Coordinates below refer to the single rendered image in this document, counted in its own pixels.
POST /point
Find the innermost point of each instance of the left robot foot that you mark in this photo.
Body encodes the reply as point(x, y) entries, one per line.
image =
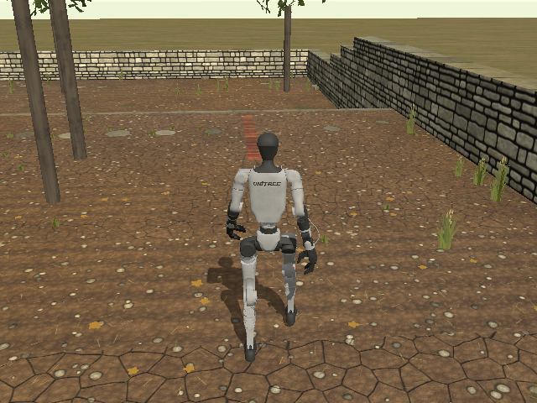
point(250, 354)

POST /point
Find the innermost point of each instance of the robot left forearm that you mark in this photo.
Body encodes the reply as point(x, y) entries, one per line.
point(231, 217)

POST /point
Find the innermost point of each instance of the robot right forearm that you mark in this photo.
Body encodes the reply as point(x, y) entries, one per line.
point(305, 232)

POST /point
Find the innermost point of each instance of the robot left upper arm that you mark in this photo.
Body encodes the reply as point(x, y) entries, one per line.
point(238, 189)

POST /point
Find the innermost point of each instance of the left robot hand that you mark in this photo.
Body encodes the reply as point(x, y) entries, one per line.
point(237, 228)

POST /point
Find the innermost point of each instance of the robot right upper arm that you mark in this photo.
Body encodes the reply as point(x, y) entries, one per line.
point(294, 178)

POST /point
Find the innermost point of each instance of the right robot thigh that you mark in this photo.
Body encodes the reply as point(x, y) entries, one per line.
point(288, 246)

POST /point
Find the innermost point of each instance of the right robot hand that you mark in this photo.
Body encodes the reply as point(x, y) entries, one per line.
point(312, 258)

